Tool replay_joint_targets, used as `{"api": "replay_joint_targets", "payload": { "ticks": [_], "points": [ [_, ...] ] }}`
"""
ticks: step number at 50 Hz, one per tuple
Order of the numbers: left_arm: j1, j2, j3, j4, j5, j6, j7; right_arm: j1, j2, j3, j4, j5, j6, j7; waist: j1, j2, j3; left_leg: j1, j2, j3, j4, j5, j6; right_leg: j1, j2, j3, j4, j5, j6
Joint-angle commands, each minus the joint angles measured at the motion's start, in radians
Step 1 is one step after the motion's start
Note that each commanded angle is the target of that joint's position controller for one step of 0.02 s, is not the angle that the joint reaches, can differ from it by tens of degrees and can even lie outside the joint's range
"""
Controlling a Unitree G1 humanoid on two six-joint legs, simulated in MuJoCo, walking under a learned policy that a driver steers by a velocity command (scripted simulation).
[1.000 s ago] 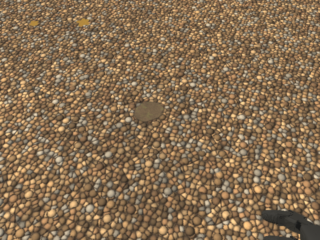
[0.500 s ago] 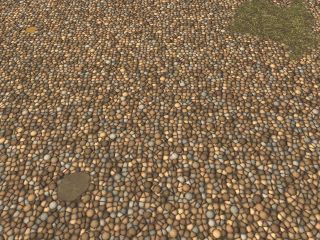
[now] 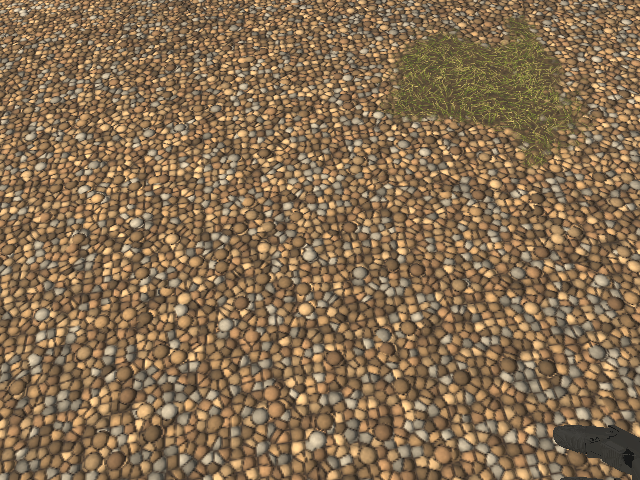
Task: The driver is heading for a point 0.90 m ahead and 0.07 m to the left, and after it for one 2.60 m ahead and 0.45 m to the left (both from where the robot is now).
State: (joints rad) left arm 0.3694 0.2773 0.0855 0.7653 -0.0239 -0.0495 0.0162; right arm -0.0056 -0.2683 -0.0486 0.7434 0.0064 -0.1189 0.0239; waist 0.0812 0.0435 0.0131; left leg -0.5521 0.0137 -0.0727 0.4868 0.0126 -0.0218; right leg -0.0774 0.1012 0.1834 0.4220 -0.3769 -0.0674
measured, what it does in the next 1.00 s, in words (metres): walks ahead: left foot, then right foot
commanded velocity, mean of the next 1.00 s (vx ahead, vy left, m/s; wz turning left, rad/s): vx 0.50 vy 0.00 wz -0.08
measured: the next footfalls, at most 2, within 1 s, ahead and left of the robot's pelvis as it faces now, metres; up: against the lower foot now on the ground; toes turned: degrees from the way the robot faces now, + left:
left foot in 0.04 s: +0.20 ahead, +0.13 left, +0.00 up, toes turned -5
right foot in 0.54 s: +0.42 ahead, -0.16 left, +0.00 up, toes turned -11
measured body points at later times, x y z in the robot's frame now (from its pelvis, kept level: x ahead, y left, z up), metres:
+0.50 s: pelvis +0.26 -0.01 +0.00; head +0.29 -0.02 +0.45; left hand +0.53 +0.17 -0.07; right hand +0.20 -0.29 -0.13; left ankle +0.16 +0.14 -0.73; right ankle +0.38 -0.16 -0.71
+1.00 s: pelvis +0.52 -0.06 +0.00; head +0.55 -0.06 +0.45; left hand +0.56 +0.22 -0.12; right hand +0.70 -0.31 -0.10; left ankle +0.70 +0.07 -0.70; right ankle +0.39 -0.15 -0.73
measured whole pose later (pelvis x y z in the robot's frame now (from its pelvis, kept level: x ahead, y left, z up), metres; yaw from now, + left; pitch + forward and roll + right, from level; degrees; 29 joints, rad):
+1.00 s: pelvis +0.52 -0.06 +0.00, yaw -1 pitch +2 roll -2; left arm 0.34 0.27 0.07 0.82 0.00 -0.08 0.01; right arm 0.11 -0.26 -0.04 0.77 0.02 -0.05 0.05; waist 0.07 0.05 0.01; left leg -0.67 0.08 -0.02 0.66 0.04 0.02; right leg 0.07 0.03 -0.19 0.21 -0.32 -0.01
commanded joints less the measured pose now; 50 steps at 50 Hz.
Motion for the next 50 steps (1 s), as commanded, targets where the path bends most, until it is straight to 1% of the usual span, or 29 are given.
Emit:
{"api": "replay_joint_targets", "payload": {
  "ticks": [1, 2, 3, 4, 5, 6, 7, 8, 10, 12, 14, 17, 20, 23, 25, 26, 27, 28, 29, 30, 31, 32, 33, 34, 37, 40, 45, 48, 50],
  "points": [
    [-0.031, 0.131, 0.031, -0.064, 0.002, 0.001, 0.009, 0.057, -0.151, -0.054, -0.051, 0.001, -0.033, 0.0, -0.101, -0.189, -0.056, 0.217, -0.018, 0.026, -0.056, -0.064, 0.049, -0.038, -0.219, 0.211, 0.052, 0.401, -0.1],
    [-0.047, 0.087, 0.013, -0.082, 0.009, -0.001, 0.004, 0.183, -0.189, -0.068, -0.033, -0.016, -0.039, -0.006, -0.163, -0.155, -0.163, 0.438, 0.065, -0.035, -0.033, -0.064, 0.098, -0.11, -0.163, 0.162, 0.24, 0.398, -0.065],
    [0.032, 0.026, -0.005, -0.107, 0.008, -0.006, 0.005, 0.337, -0.266, -0.088, -0.018, -0.034, -0.035, -0.015, -0.172, 0.038, -0.329, 0.813, 0.288, -0.341, -0.035, -0.158, 0.213, -0.391, -0.043, 0.039, 0.581, 0.164, 0.006],
    [0.114, 0.039, -0.015, -0.122, -0.014, -0.013, 0.005, 0.382, -0.26, -0.089, 0.01, -0.017, -0.022, -0.005, -0.139, 0.315, -0.395, 0.951, 0.425, -0.727, -0.151, -0.396, 0.303, -0.644, -0.019, -0.005, 0.815, -0.229, 0.034],
    [0.073, 0.131, 0.005, -0.099, -0.023, -0.011, 0.005, 0.337, -0.167, -0.064, -0.008, -0.002, -0.015, -0.005, -0.157, 0.174, -0.261, 0.849, 0.393, -0.668, -0.188, -0.547, 0.27, -0.728, -0.081, 0.024, 0.914, -0.166, 0.041],
    [-0.018, 0.151, 0.009, -0.11, -0.012, -0.007, 0.003, 0.296, -0.125, -0.051, -0.014, -0.004, -0.004, -0.007, -0.165, 0.075, -0.149, 0.711, 0.349, -0.507, -0.196, -0.505, 0.23, -0.729, -0.117, -0.017, 0.922, -0.081, 0.044],
    [-0.07, 0.134, 0.007, -0.122, 0.002, -0.007, 0.002, 0.253, -0.11, -0.043, -0.01, -0.013, 0.003, -0.005, -0.144, 0.02, -0.069, 0.565, 0.303, -0.395, -0.222, -0.392, 0.22, -0.692, -0.144, -0.036, 0.874, -0.02, 0.043],
    [-0.089, 0.119, 0.009, -0.128, 0.009, -0.006, -0.001, 0.228, -0.089, -0.035, -0.004, -0.02, 0.003, -0.004, -0.119, 0.027, -0.03, 0.476, 0.264, -0.316, -0.247, -0.308, 0.215, -0.654, -0.171, -0.034, 0.817, 0.019, 0.037],
    [-0.063, 0.079, 0.002, -0.123, -0.001, -0.001, -0.008, 0.22, -0.085, -0.033, 0.011, -0.019, -0.004, -0.002, -0.088, 0.062, -0.02, 0.395, 0.224, -0.216, -0.291, -0.213, 0.222, -0.585, -0.191, -0.055, 0.746, 0.044, 0.035],
    [-0.089, 0.058, -0.006, -0.136, 0.006, 0.001, -0.009, 0.236, -0.112, -0.041, 0.029, -0.009, -0.012, -0.001, -0.083, 0.05, -0.014, 0.391, 0.227, -0.158, -0.322, -0.116, 0.247, -0.601, -0.2, -0.073, 0.661, 0.084, 0.043],
    [-0.142, 0.047, -0.015, -0.155, 0.017, -0.005, -0.012, 0.25, -0.139, -0.047, 0.042, -0.002, -0.011, -0.004, -0.091, 0.026, -0.014, 0.413, 0.232, -0.112, -0.339, -0.034, 0.258, -0.622, -0.217, -0.095, 0.549, 0.167, 0.053],
    [-0.234, 0.027, -0.029, -0.173, 0.014, -0.02, -0.024, 0.275, -0.16, -0.049, 0.057, 0.008, 0.003, -0.01, -0.124, 0.025, -0.001, 0.419, 0.198, -0.018, -0.344, 0.015, 0.23, -0.578, -0.21, -0.141, 0.355, 0.317, 0.058],
    [-0.327, 0.026, -0.033, -0.196, 0.005, -0.027, -0.038, 0.336, -0.18, -0.049, 0.081, 0.017, 0.017, -0.01, -0.163, 0.031, 0.017, 0.443, 0.197, 0.016, -0.328, 0.006, 0.213, -0.524, -0.18, -0.181, 0.224, 0.375, 0.061],
    [-0.381, 0.045, -0.029, -0.224, -0.002, -0.031, -0.05, 0.374, -0.195, -0.05, 0.105, 0.024, 0.035, -0.01, -0.168, 0.049, 0.035, 0.522, 0.241, -0.002, -0.292, 0.027, 0.199, -0.516, -0.161, -0.19, 0.149, 0.311, 0.035],
    [-0.341, 0.072, -0.017, -0.221, 0.002, -0.035, -0.053, 0.364, -0.213, -0.053, 0.112, 0.029, 0.047, -0.014, -0.124, 0.063, 0.014, 0.554, 0.255, 0.005, -0.221, 0.157, 0.179, -0.427, -0.134, -0.209, 0.096, 0.263, 0.003],
    [-0.25, 0.096, -0.001, -0.194, 0.009, -0.035, -0.05, 0.347, -0.213, -0.051, 0.112, 0.032, 0.051, -0.017, -0.065, 0.054, -0.039, 0.542, 0.227, 0.044, -0.111, 0.306, 0.157, -0.282, -0.105, -0.235, 0.049, 0.285, -0.02],
    [-0.103, 0.146, 0.025, -0.148, 0.016, -0.032, -0.042, 0.354, -0.184, -0.039, 0.111, 0.026, 0.051, -0.02, 0.0, 0.031, -0.137, 0.468, 0.176, 0.092, 0.075, 0.354, 0.127, -0.054, -0.108, -0.224, 0.052, 0.305, -0.051],
    [0.084, 0.231, 0.048, -0.121, 0.028, -0.024, -0.026, 0.348, -0.12, -0.011, 0.077, -0.009, 0.044, -0.022, 0.066, -0.12, -0.29, 0.243, 0.116, 0.141, 0.417, 0.042, 0.08, 0.246, -0.331, 0.032, 0.084, 0.359, -0.126],
    [0.09, 0.286, 0.051, -0.113, 0.029, -0.022, -0.032, 0.444, -0.033, 0.015, 0.059, -0.001, 0.021, -0.015, -0.009, -0.359, -0.38, -0.109, -0.041, 0.075, 0.703, -0.581, 0.04, 0.464, -0.509, 0.481, -0.051, 0.166, -0.27],
    [0.079, 0.189, 0.027, -0.118, 0.02, -0.025, -0.036, 0.374, -0.145, -0.011, 0.068, 0.022, 0.008, -0.009, 0.029, -0.227, -0.315, -0.222, 0.014, -0.02, 0.804, -0.583, 0.051, 0.413, -0.482, 0.481, -0.098, 0.066, -0.24],
    [0.016, 0.157, 0.013, -0.121, 0.016, -0.028, -0.038, 0.297, -0.169, -0.019, 0.041, 0.035, 0.001, -0.004, 0.014, -0.191, -0.189, -0.264, 0.056, 0.0, 0.799, -0.487, 0.063, 0.295, -0.446, 0.335, -0.113, 0.122, -0.206],
    [-0.046, 0.135, 0.004, -0.126, 0.018, -0.03, -0.041, 0.266, -0.154, -0.017, 0.041, 0.026, 0.003, -0.008, -0.018, -0.12, -0.127, -0.226, 0.094, 0.017, 0.755, -0.402, 0.059, 0.169, -0.4, 0.232, -0.135, 0.217, -0.188],
    [-0.095, 0.107, -0.003, -0.129, 0.023, -0.032, -0.044, 0.262, -0.146, -0.02, 0.045, 0.013, 0.011, -0.009, -0.049, -0.11, -0.081, -0.184, 0.118, 0.013, 0.7, -0.347, 0.05, 0.069, -0.369, 0.151, -0.17, 0.28, -0.178],
    [-0.122, 0.093, -0.006, -0.128, 0.03, -0.038, -0.044, 0.288, -0.132, -0.021, 0.053, 0.015, 0.025, -0.006, -0.08, -0.131, -0.07, -0.123, 0.138, 0.003, 0.678, -0.308, 0.043, 0.001, -0.352, 0.098, -0.205, 0.307, -0.171],
    [-0.129, 0.103, 0.003, -0.096, 0.033, -0.064, -0.039, 0.29, -0.09, -0.016, 0.057, 0.02, 0.06, -0.012, -0.104, -0.12, -0.032, -0.106, 0.132, -0.013, 0.627, -0.228, 0.016, -0.083, -0.345, -0.024, -0.278, 0.378, -0.174],
    [-0.098, 0.115, 0.009, -0.061, 0.042, -0.069, -0.026, 0.218, -0.082, -0.019, 0.033, 0.016, 0.065, -0.013, -0.086, -0.096, 0.003, -0.175, 0.112, -0.052, 0.5, -0.086, 0.003, -0.056, -0.342, -0.122, -0.299, 0.421, -0.155],
    [-0.068, 0.14, 0.015, -0.024, 0.032, -0.063, -0.01, 0.077, -0.051, -0.006, -0.016, 0.01, 0.056, 0.012, -0.031, -0.085, 0.05, -0.145, 0.085, 0.021, 0.244, 0.106, 0.02, -0.007, -0.333, -0.26, -0.314, 0.434, -0.107],
    [-0.024, 0.153, 0.022, 0.008, 0.021, -0.046, -0.006, 0.004, -0.046, -0.001, -0.062, 0.012, 0.056, 0.029, -0.002, -0.079, 0.075, -0.18, 0.077, 0.053, 0.165, 0.054, 0.047, 0.104, -0.365, -0.294, -0.275, 0.471, -0.094],
    [-0.02, 0.166, 0.028, 0.02, 0.013, -0.029, -0.002, -0.018, -0.055, -0.004, -0.092, 0.013, 0.056, 0.042, -0.007, -0.091, 0.076, -0.186, 0.062, 0.085, 0.138, -0.041, 0.072, 0.173, -0.387, -0.311, -0.218, 0.573, -0.079]
  ]
}}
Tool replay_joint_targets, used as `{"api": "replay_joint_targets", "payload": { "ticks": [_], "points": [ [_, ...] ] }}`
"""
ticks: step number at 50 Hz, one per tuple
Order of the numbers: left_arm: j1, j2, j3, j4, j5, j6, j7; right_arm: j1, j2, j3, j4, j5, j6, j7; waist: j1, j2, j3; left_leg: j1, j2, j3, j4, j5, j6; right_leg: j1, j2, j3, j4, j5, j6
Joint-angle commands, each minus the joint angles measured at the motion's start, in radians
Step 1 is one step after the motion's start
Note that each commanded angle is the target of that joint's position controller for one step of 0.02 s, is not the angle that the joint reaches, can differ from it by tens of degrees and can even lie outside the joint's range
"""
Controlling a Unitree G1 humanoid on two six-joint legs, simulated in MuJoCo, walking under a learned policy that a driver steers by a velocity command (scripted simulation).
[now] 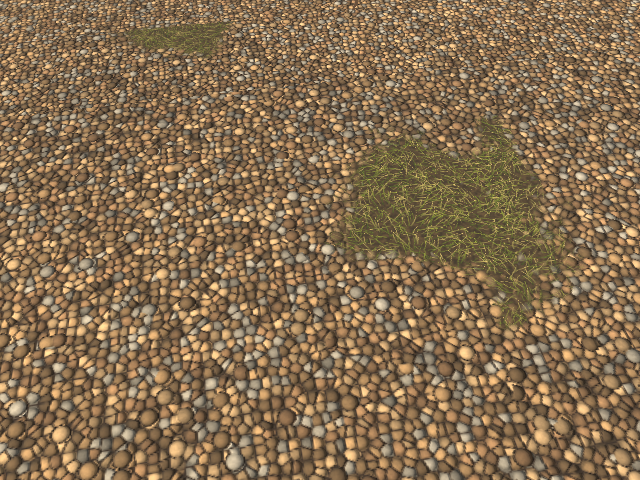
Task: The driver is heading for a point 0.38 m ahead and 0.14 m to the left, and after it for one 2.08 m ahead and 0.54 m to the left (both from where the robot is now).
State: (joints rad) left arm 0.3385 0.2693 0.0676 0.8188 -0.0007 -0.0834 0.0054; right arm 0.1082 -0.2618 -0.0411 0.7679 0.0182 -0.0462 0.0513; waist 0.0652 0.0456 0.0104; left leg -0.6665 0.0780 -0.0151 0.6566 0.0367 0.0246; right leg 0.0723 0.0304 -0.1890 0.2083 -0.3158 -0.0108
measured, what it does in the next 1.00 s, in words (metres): walks ahead, turning left: left foot, then right foot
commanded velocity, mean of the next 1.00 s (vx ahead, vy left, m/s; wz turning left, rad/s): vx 0.24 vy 0.00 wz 0.49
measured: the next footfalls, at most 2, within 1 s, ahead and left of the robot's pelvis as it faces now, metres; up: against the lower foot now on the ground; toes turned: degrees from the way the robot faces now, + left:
left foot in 0.10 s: +0.23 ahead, +0.12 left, +0.00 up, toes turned +5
right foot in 0.54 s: +0.50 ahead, -0.01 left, +0.00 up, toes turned +24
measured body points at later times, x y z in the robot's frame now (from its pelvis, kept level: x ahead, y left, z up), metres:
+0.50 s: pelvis +0.27 +0.04 +0.00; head +0.31 +0.07 +0.45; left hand +0.42 +0.34 -0.08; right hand +0.43 -0.22 -0.10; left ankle +0.19 +0.12 -0.74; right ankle +0.47 -0.04 -0.71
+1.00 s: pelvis +0.34 +0.07 +0.00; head +0.35 +0.10 +0.45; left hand +0.32 +0.38 -0.12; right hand +0.61 -0.08 -0.09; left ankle +0.30 +0.17 -0.74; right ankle +0.46 -0.03 -0.72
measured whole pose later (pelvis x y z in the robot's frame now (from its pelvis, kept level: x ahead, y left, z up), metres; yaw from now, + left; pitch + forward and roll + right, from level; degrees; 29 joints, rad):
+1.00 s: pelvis +0.34 +0.07 +0.00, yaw +31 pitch +0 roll -1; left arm 0.15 0.29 0.05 0.77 0.01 0.01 0.00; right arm 0.20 -0.27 -0.04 0.64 -0.03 0.05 -0.01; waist 0.02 -0.03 0.04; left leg -0.30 0.00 -0.02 0.57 -0.29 0.03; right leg -0.40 -0.05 -0.06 0.66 -0.39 0.03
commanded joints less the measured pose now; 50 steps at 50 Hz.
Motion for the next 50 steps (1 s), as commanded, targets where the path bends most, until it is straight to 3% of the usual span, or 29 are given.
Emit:
{"api": "replay_joint_targets", "payload": {
  "ticks": [1, 3, 4, 5, 6, 7, 8, 9, 10, 11, 15, 18, 22, 26, 27, 28, 29, 30, 31, 32, 34, 35, 39, 43, 46, 47, 48, 49, 50],
  "points": [
    [0.0, 0.185, 0.049, -0.034, -0.012, 0.013, 0.013, -0.123, -0.072, -0.016, -0.127, 0.002, -0.017, 0.02, -0.006, -0.107, 0.064, -0.036, -0.023, 0.055, -0.041, -0.117, 0.043, 0.041, -0.319, 0.045, 0.044, 0.649, -0.123],
    [-0.021, 0.214, 0.056, -0.042, -0.013, 0.031, 0.025, -0.016, -0.115, -0.041, -0.12, 0.002, -0.011, 0.021, -0.074, -0.148, -0.027, 0.141, -0.1, 0.121, -0.034, -0.215, 0.085, 0.05, -0.307, 0.012, 0.235, 0.999, -0.093],
    [-0.037, 0.215, 0.053, -0.047, -0.015, 0.039, 0.031, 0.132, -0.162, -0.068, -0.087, 0.005, -0.01, 0.014, -0.157, -0.132, -0.106, 0.35, -0.146, 0.132, -0.089, -0.174, 0.119, -0.013, -0.271, -0.018, 0.433, 1.038, -0.064],
    [-0.023, 0.192, 0.041, -0.064, -0.004, 0.034, 0.037, 0.296, -0.244, -0.103, -0.053, 0.005, -0.003, -0.005, -0.227, -0.05, -0.204, 0.664, -0.066, -0.032, -0.109, -0.133, 0.175, -0.241, -0.232, -0.02, 0.721, 0.791, -0.02],
    [0.078, 0.037, -0.007, -0.115, 0.029, 0.004, 0.018, 0.295, -0.348, -0.12, -0.056, 0.011, -0.003, -0.016, -0.11, 0.22, -0.286, 1.009, 0.194, -0.596, -0.179, -0.249, 0.362, -0.708, -0.019, 0.051, 1.084, -0.175, 0.05],
    [-0.007, 0.103, -0.004, -0.122, -0.004, -0.039, 0.001, 0.336, -0.283, -0.098, -0.08, 0.004, -0.012, -0.015, -0.182, 0.123, -0.424, 1.097, 0.257, -0.837, -0.32, -0.348, 0.405, -0.83, 0.01, 0.283, 1.206, -0.284, 0.035],
    [-0.101, 0.147, 0.008, -0.152, -0.041, -0.06, -0.01, 0.307, -0.228, -0.085, -0.073, -0.003, -0.019, -0.016, -0.198, 0.075, -0.288, 1.022, 0.228, -0.685, -0.339, -0.302, 0.352, -0.915, -0.043, 0.3, 1.199, -0.2, 0.013],
    [-0.131, 0.139, 0.002, -0.159, -0.032, -0.07, -0.007, 0.247, -0.2, -0.077, -0.082, 0.003, -0.023, -0.018, -0.161, -0.003, -0.189, 0.871, 0.183, -0.557, -0.338, -0.228, 0.314, -0.897, -0.088, 0.288, 1.114, -0.112, -0.001],
    [-0.143, 0.143, 0.008, -0.154, -0.006, -0.071, 0.001, 0.175, -0.169, -0.068, -0.099, 0.0, -0.021, -0.021, -0.117, -0.041, -0.121, 0.716, 0.148, -0.468, -0.35, -0.129, 0.289, -0.835, -0.119, 0.281, 1.023, -0.062, 0.004],
    [-0.128, 0.155, 0.017, -0.153, 0.006, -0.06, 0.003, 0.131, -0.142, -0.057, -0.12, -0.011, -0.021, -0.024, -0.078, -0.028, -0.096, 0.608, 0.12, -0.411, -0.374, -0.036, 0.282, -0.756, -0.14, 0.285, 0.977, -0.033, 0.009],
    [-0.129, 0.114, 0.012, -0.167, 0.021, -0.017, 0.011, 0.113, -0.179, -0.067, -0.129, -0.015, -0.023, -0.043, -0.039, -0.016, -0.037, 0.413, 0.07, -0.279, -0.404, 0.271, 0.281, -0.677, -0.122, 0.241, 0.803, 0.04, 0.066],
    [-0.217, 0.073, -0.005, -0.186, 0.026, -0.015, 0.011, 0.136, -0.199, -0.077, -0.115, -0.002, -0.001, -0.065, -0.068, 0.016, -0.048, 0.349, -0.021, -0.169, -0.341, 0.373, 0.202, -0.586, -0.054, 0.209, 0.563, 0.249, 0.084],
    [-0.319, 0.089, -0.002, -0.21, 0.005, -0.013, -0.007, 0.196, -0.192, -0.078, -0.098, 0.008, 0.036, -0.082, -0.115, 0.059, -0.085, 0.418, -0.017, -0.255, -0.267, 0.209, 0.15, -0.525, 0.014, 0.232, 0.36, 0.366, 0.08],
    [-0.24, 0.138, 0.024, -0.196, 0.014, -0.028, -0.012, 0.132, -0.165, -0.073, -0.131, 0.004, 0.049, -0.092, -0.048, 0.084, -0.102, 0.504, -0.019, -0.378, -0.093, 0.114, 0.102, -0.429, -0.004, 0.268, 0.204, 0.37, 0.024],
    [-0.187, 0.169, 0.031, -0.194, 0.03, -0.035, -0.006, 0.125, -0.127, -0.061, -0.152, -0.003, 0.044, -0.089, -0.028, 0.042, -0.168, 0.46, -0.073, -0.345, 0.044, 0.036, 0.063, -0.27, -0.094, 0.315, 0.185, 0.54, -0.023],
    [-0.138, 0.22, 0.036, -0.203, 0.048, -0.029, 0.006, 0.199, -0.067, -0.042, -0.167, -0.027, 0.039, -0.087, -0.052, -0.154, -0.275, 0.282, -0.176, -0.235, 0.304, -0.447, 0.007, -0.011, -0.32, 0.505, 0.26, 0.977, -0.118],
    [-0.095, 0.217, 0.039, -0.179, 0.043, -0.006, 0.003, 0.359, -0.1, -0.038, -0.165, -0.004, 0.037, -0.078, -0.104, -0.384, -0.401, 0.09, -0.221, -0.176, 0.525, -0.806, -0.036, 0.166, -0.533, 0.816, 0.246, 0.943, -0.311],
    [-0.143, 0.16, 0.03, -0.206, 0.017, 0.009, 0.005, 0.364, -0.196, -0.062, -0.128, 0.004, 0.049, -0.075, -0.091, -0.245, -0.356, 0.042, -0.14, -0.179, 0.637, -0.72, -0.072, 0.086, -0.497, 0.811, 0.21, 0.681, -0.303],
    [-0.173, 0.111, 0.015, -0.221, 0.017, 0.024, 0.012, 0.251, -0.231, -0.076, -0.139, 0.008, 0.068, -0.079, -0.057, -0.168, -0.253, 0.01, -0.113, -0.135, 0.678, -0.637, -0.095, 0.001, -0.418, 0.659, 0.196, 0.527, -0.25],
    [-0.212, 0.096, 0.005, -0.224, 0.022, 0.038, 0.014, 0.205, -0.221, -0.078, -0.146, 0.008, 0.09, -0.085, -0.063, -0.121, -0.186, 0.014, -0.09, -0.113, 0.665, -0.583, -0.107, -0.108, -0.361, 0.566, 0.164, 0.418, -0.22],
    [-0.265, 0.122, 0.009, -0.217, 0.028, 0.054, 0.02, 0.185, -0.175, -0.072, -0.166, 0.006, 0.114, -0.088, -0.087, -0.159, -0.086, 0.088, -0.063, -0.067, 0.589, -0.511, -0.111, -0.3, -0.283, 0.428, 0.096, 0.319, -0.198],
    [-0.269, 0.127, 0.014, -0.211, 0.032, 0.056, 0.022, 0.193, -0.146, -0.065, -0.169, 0.006, 0.116, -0.088, -0.09, -0.181, -0.076, 0.122, -0.066, -0.04, 0.541, -0.492, -0.111, -0.331, -0.259, 0.374, 0.076, 0.322, -0.199],
    [-0.264, 0.141, 0.022, -0.188, 0.021, 0.061, 0.021, 0.152, -0.098, -0.044, -0.189, -0.011, 0.102, -0.082, -0.072, -0.179, -0.139, 0.217, -0.043, -0.018, 0.325, -0.465, -0.096, -0.295, -0.29, 0.307, 0.084, 0.436, -0.241],
    [-0.255, 0.168, 0.028, -0.164, 0.002, 0.075, 0.01, 0.133, -0.114, -0.041, -0.188, -0.013, 0.099, -0.064, -0.06, -0.197, -0.146, 0.326, -0.055, 0.013, 0.12, -0.406, -0.063, -0.29, -0.308, 0.298, 0.091, 0.337, -0.239],
    [-0.244, 0.148, 0.016, -0.133, -0.02, 0.084, 0.003, 0.185, -0.113, -0.044, -0.159, -0.022, 0.095, -0.052, -0.099, -0.181, -0.121, 0.508, -0.091, 0.048, -0.172, -0.25, -0.002, -0.368, -0.268, 0.263, 0.161, 0.195, -0.161],
    [-0.2, 0.109, 0.003, -0.11, -0.016, 0.081, -0.002, 0.187, -0.141, -0.047, -0.168, -0.032, 0.094, -0.054, -0.093, -0.113, -0.111, 0.586, -0.025, -0.054, -0.261, -0.177, 0.037, -0.441, -0.224, 0.223, 0.229, 0.091, -0.078],
    [-0.163, 0.037, -0.021, -0.126, 0.031, 0.073, -0.015, 0.17, -0.222, -0.056, -0.193, -0.04, 0.096, -0.068, -0.032, 0.16, -0.131, 0.659, 0.21, -0.329, -0.298, 0.015, 0.12, -0.571, -0.104, 0.095, 0.463, -0.153, 0.03],
    [-0.244, 0.092, -0.002, -0.147, 0.021, 0.074, -0.002, 0.135, -0.214, -0.052, -0.2, -0.062, 0.084, -0.062, -0.093, 0.211, -0.081, 0.458, 0.292, -0.411, -0.368, -0.06, 0.253, -0.588, -0.068, 0.17, 0.572, -0.281, 0.054],
    [-0.261, 0.141, 0.015, -0.138, 0.005, 0.081, 0.007, 0.088, -0.183, -0.043, -0.202, -0.07, 0.064, -0.059, -0.084, 0.15, -0.039, 0.411, 0.239, -0.358, -0.386, -0.122, 0.248, -0.566, -0.083, 0.206, 0.67, -0.24, 0.059]
  ]
}}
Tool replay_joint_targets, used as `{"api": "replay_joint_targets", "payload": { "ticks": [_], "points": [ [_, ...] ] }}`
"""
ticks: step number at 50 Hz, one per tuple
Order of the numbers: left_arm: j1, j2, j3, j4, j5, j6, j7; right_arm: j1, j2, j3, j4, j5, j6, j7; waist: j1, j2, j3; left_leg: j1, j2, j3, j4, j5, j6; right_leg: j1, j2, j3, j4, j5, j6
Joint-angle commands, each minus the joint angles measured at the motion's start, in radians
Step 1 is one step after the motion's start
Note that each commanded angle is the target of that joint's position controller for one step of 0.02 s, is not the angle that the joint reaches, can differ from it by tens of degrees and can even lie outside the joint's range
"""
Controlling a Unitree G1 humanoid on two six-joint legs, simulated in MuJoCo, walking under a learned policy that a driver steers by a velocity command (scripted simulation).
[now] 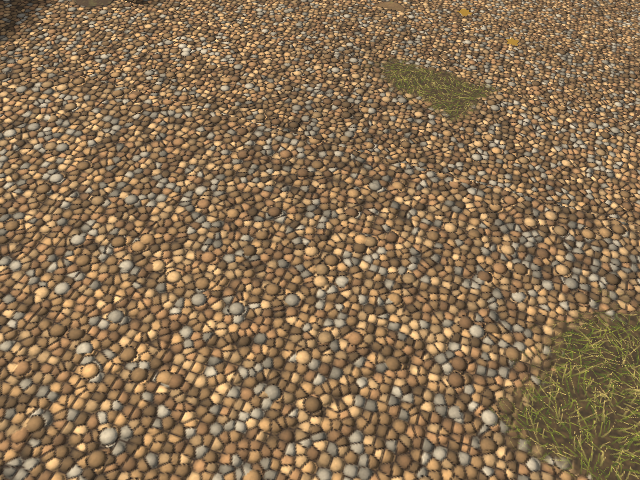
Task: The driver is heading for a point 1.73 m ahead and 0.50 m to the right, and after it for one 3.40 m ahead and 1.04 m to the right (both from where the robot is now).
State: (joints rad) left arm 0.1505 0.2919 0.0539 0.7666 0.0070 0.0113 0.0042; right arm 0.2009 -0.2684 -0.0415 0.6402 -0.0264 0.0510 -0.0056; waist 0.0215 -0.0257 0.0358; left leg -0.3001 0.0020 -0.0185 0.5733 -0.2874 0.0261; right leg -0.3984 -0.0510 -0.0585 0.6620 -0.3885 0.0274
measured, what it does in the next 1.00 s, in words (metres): walks ahead: right foot, then right foot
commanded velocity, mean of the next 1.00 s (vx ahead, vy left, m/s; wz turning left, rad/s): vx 0.09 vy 0.00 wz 0.05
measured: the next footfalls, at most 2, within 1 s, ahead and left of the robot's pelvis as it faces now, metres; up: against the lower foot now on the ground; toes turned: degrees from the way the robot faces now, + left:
right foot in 0.24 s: +0.04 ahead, -0.14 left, +0.00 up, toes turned +0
right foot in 0.96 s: +0.18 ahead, -0.12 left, +0.00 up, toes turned +0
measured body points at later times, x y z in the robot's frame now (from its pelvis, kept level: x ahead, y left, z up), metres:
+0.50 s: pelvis +0.01 -0.01 +0.00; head +0.01 -0.01 +0.45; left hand +0.10 +0.26 -0.13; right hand +0.13 -0.27 -0.12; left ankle +0.01 +0.11 -0.73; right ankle +0.00 -0.14 -0.73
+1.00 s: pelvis +0.10 -0.01 +0.00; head +0.12 -0.02 +0.45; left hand +0.25 +0.24 -0.11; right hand +0.14 -0.28 -0.14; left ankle +0.01 +0.11 -0.73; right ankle +0.14 -0.12 -0.73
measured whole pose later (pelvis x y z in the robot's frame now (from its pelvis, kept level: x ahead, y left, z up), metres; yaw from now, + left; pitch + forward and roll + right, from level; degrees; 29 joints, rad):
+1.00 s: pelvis +0.10 -0.01 +0.00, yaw +1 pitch +0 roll +0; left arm 0.07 0.24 0.03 0.89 0.00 -0.02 0.02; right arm 0.29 -0.24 -0.04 0.92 0.00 -0.02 -0.03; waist -0.03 0.01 0.04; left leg -0.09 -0.01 -0.03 0.47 -0.38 0.00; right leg -0.31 0.00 -0.02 0.51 -0.17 -0.01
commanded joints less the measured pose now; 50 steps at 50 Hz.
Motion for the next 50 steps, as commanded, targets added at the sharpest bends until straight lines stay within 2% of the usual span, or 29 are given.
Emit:
{"api": "replay_joint_targets", "payload": {
  "ticks": [1, 3, 5, 8, 10, 11, 12, 13, 14, 16, 20, 23, 26, 30, 32, 33, 34, 35, 36, 37, 38, 39, 41, 43, 45, 47, 48, 49, 50],
  "points": [
    [-0.042, 0.114, 0.034, -0.065, -0.006, -0.005, 0.012, -0.044, -0.148, -0.035, -0.062, -0.016, -0.049, -0.001, -0.017, 0.206, -0.057, 0.042, 0.264, -0.288, -0.292, 0.198, 0.206, -0.094, -0.004, 0.086, 0.245, -0.115, 0.025],
    [0.01, 0.103, 0.038, -0.024, 0.006, 0.008, 0.02, -0.082, -0.122, -0.025, -0.051, 0.002, -0.064, -0.002, 0.001, 0.186, -0.064, 0.059, 0.217, -0.213, -0.259, 0.33, 0.17, -0.067, -0.011, 0.095, 0.272, -0.047, 0.048],
    [0.024, 0.067, 0.026, -0.012, -0.002, 0.005, 0.016, -0.087, -0.095, -0.016, -0.037, 0.005, -0.064, -0.003, 0.009, 0.165, -0.09, 0.08, 0.183, -0.158, -0.22, 0.456, 0.164, -0.005, -0.01, 0.085, 0.205, -0.019, 0.06],
    [-0.019, 0.047, 0.01, -0.018, -0.011, -0.001, 0.011, -0.051, -0.098, -0.02, -0.009, 0.011, -0.054, -0.003, -0.03, 0.168, -0.114, 0.157, 0.192, -0.181, -0.175, 0.513, 0.183, 0.044, -0.001, 0.068, 0.025, -0.018, 0.062],
    [0.014, 0.046, 0.006, 0.0, -0.012, -0.003, 0.007, -0.062, -0.088, -0.016, 0.006, 0.021, -0.048, -0.003, -0.006, 0.158, -0.12, 0.157, 0.18, -0.19, -0.155, 0.471, 0.166, 0.138, 0.008, 0.055, -0.186, 0.138, 0.049],
    [0.028, 0.057, 0.004, 0.009, -0.001, -0.006, 0.006, -0.045, -0.083, -0.015, 0.02, 0.026, -0.05, -0.003, 0.0, 0.136, -0.118, 0.131, 0.163, -0.19, -0.158, 0.397, 0.131, 0.213, 0.0, 0.072, -0.281, 0.293, 0.034],
    [0.038, 0.1, 0.009, 0.01, 0.012, -0.007, 0.008, -0.017, -0.072, -0.01, 0.03, 0.017, -0.058, -0.001, -0.017, 0.085, -0.13, 0.094, 0.129, -0.175, -0.148, 0.29, 0.086, 0.285, -0.052, 0.129, -0.274, 0.454, 0.013],
    [0.038, 0.168, 0.025, 0.018, 0.006, -0.004, 0.012, 0.024, -0.085, -0.016, 0.036, 0.005, -0.068, 0.007, -0.064, -0.018, -0.115, 0.051, 0.071, -0.127, -0.147, 0.189, 0.054, 0.299, -0.077, 0.126, -0.21, 0.491, -0.019],
    [0.027, 0.138, 0.025, 0.036, -0.004, -0.005, 0.006, -0.006, -0.081, -0.015, 0.041, 0.003, -0.068, 0.005, -0.044, -0.069, -0.1, 0.094, 0.03, -0.071, -0.146, 0.137, 0.021, 0.208, -0.05, 0.113, -0.208, 0.32, -0.043],
    [0.009, 0.079, 0.008, 0.044, 0.007, -0.014, 0.004, -0.073, -0.082, -0.019, 0.041, 0.009, -0.059, -0.004, -0.021, -0.036, -0.068, 0.111, 0.028, -0.057, -0.118, 0.129, 0.011, 0.153, -0.036, 0.114, -0.247, 0.237, -0.033],
    [0.02, 0.069, -0.001, 0.076, 0.005, -0.03, 0.011, -0.058, -0.066, -0.022, 0.067, 0.01, -0.041, -0.015, -0.019, -0.017, -0.044, 0.105, 0.029, -0.061, -0.126, 0.146, 0.015, 0.15, -0.022, 0.103, -0.248, 0.216, -0.017],
    [0.049, 0.091, 0.006, 0.098, -0.009, -0.023, 0.024, -0.025, -0.083, -0.035, 0.096, 0.023, -0.038, -0.022, -0.017, -0.002, -0.002, 0.035, -0.008, -0.034, -0.115, -0.266, 0.032, 0.097, 0.004, 0.094, -0.243, -0.175, -0.056],
    [0.067, 0.089, 0.006, 0.091, -0.019, -0.045, 0.03, -0.003, -0.07, -0.037, 0.102, 0.037, -0.071, -0.021, -0.012, 0.004, 0.08, -0.066, 0.011, -0.064, -0.105, -0.397, 0.061, 0.046, -0.029, 0.16, -0.251, -0.334, -0.107],
    [0.126, 0.111, 0.015, 0.106, -0.032, -0.081, 0.017, -0.011, -0.046, -0.037, 0.102, 0.047, -0.13, -0.001, 0.0, -0.057, 0.059, -0.121, -0.001, -0.03, -0.007, -0.254, 0.061, 0.136, -0.123, 0.327, -0.319, -0.335, -0.184],
    [0.102, 0.121, 0.015, 0.098, -0.027, -0.08, 0.012, 0.005, -0.028, -0.033, 0.108, 0.04, -0.144, 0.002, -0.024, -0.12, 0.051, -0.087, -0.034, 0.037, 0.048, -0.077, 0.052, 0.161, -0.171, 0.388, -0.34, -0.098, -0.206],
    [0.07, 0.123, 0.015, 0.088, -0.026, -0.078, 0.012, 0.044, -0.039, -0.036, 0.12, 0.038, -0.146, 0.002, -0.049, -0.126, 0.037, -0.032, -0.029, 0.031, 0.009, 0.008, 0.057, 0.153, -0.165, 0.356, -0.284, 0.11, -0.195],
    [0.039, 0.103, 0.011, 0.068, -0.024, -0.078, 0.013, 0.085, -0.075, -0.045, 0.141, 0.033, -0.146, 0.003, -0.052, -0.055, 0.004, 0.043, -0.012, -0.005, -0.016, 0.192, 0.062, 0.145, -0.091, 0.25, -0.187, 0.275, -0.149],
    [0.04, 0.075, 0.005, 0.061, -0.016, -0.082, 0.015, 0.115, -0.121, -0.062, 0.161, 0.035, -0.141, 0.005, -0.04, 0.076, -0.048, 0.142, 0.029, -0.078, -0.029, 0.426, 0.076, 0.117, 0.019, 0.1, -0.031, 0.372, -0.082],
    [0.046, 0.06, 0.0, 0.069, -0.004, -0.086, 0.017, 0.197, -0.158, -0.074, 0.183, 0.04, -0.128, 0.004, -0.072, 0.199, -0.108, 0.313, 0.122, -0.207, -0.066, 0.645, 0.133, -0.022, 0.078, 0.026, 0.144, 0.304, -0.016],
    [0.032, 0.048, -0.006, 0.068, -0.002, -0.088, 0.016, 0.277, -0.162, -0.072, 0.196, 0.034, -0.117, 0.002, -0.113, 0.284, -0.119, 0.414, 0.279, -0.392, -0.14, 0.902, 0.231, -0.183, 0.094, 0.042, 0.325, -0.116, 0.022],
    [0.013, 0.056, 0.001, 0.06, -0.021, -0.079, 0.013, 0.262, -0.125, -0.054, 0.195, 0.027, -0.116, 0.0, -0.092, 0.195, -0.08, 0.408, 0.35, -0.442, -0.152, 0.945, 0.283, -0.26, 0.062, 0.097, 0.443, -0.282, 0.023],
    [-0.001, 0.048, 0.0, 0.057, -0.032, -0.067, 0.011, 0.219, -0.12, -0.049, 0.187, 0.03, -0.117, -0.003, -0.074, 0.121, -0.051, 0.396, 0.351, -0.403, -0.153, 0.905, 0.282, -0.3, 0.03, 0.114, 0.475, -0.274, 0.012],
    [-0.046, 0.018, -0.007, 0.049, -0.028, -0.055, 0.012, 0.119, -0.105, -0.039, 0.176, 0.037, -0.107, -0.014, -0.046, 0.088, -0.014, 0.33, 0.278, -0.273, -0.192, 0.782, 0.203, -0.255, -0.019, 0.099, 0.259, -0.156, 0.002],
    [-0.038, -0.01, -0.016, 0.071, -0.025, -0.051, 0.006, 0.071, -0.103, -0.031, 0.186, 0.025, -0.084, -0.028, -0.027, 0.147, -0.045, 0.23, 0.188, -0.147, -0.199, 0.83, 0.148, -0.038, 0.02, 0.045, 0.061, 0.023, 0.015],
    [0.002, 0.009, -0.009, 0.1, -0.026, -0.043, 0.002, 0.075, -0.128, -0.037, 0.205, 0.03, -0.069, -0.035, -0.01, 0.173, -0.084, 0.2, 0.16, -0.096, -0.186, 0.848, 0.132, 0.118, 0.069, 0.004, -0.074, 0.192, 0.014],
    [0.021, 0.031, 0.0, 0.115, -0.013, -0.035, 0.006, 0.08, -0.121, -0.035, 0.227, 0.045, -0.074, -0.032, 0.016, 0.14, -0.086, 0.15, 0.14, -0.088, -0.169, 0.706, 0.093, 0.272, 0.077, 0.015, -0.253, 0.411, -0.021],
    [0.034, 0.085, 0.015, 0.115, -0.002, -0.031, 0.016, 0.109, -0.105, -0.031, 0.243, 0.035, -0.085, -0.028, 0.014, 0.095, -0.113, 0.118, 0.109, -0.077, -0.148, 0.554, 0.048, 0.375, 0.01, 0.09, -0.257, 0.607, -0.052],
    [0.036, 0.151, 0.028, 0.111, 0.005, -0.026, 0.024, 0.154, -0.072, -0.023, 0.25, 0.01, -0.095, -0.027, -0.016, -0.009, -0.149, 0.064, 0.041, -0.036, -0.105, 0.256, -0.007, 0.458, -0.089, 0.176, -0.19, 0.862, -0.115],
    [0.013, 0.095, 0.013, 0.123, 0.004, -0.023, 0.022, 0.197, -0.023, -0.011, 0.271, 0.007, -0.088, -0.033, -0.036, -0.078, -0.178, 0.071, 0.029, -0.026, -0.086, 0.032, -0.048, 0.443, -0.167, 0.241, -0.172, 0.877, -0.21]
  ]
}}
